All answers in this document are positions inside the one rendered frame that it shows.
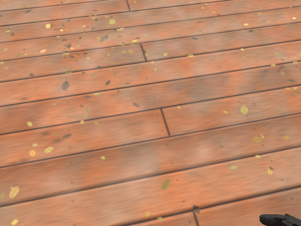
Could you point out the robot right hand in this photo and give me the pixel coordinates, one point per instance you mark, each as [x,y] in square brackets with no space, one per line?
[279,220]

